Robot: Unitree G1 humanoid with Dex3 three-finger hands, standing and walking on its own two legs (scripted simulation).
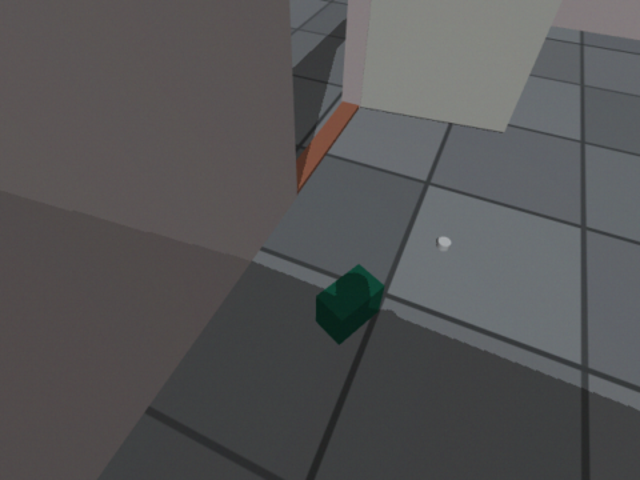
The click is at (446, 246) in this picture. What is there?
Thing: low tin
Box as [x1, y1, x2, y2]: [436, 237, 450, 250]
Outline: 440,237 438,239 436,246 440,250 447,250 450,244 450,240 446,237
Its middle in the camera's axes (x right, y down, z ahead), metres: +0.53 +0.04 +1.62
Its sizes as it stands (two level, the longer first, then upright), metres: 0.054 0.054 0.033
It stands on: the floor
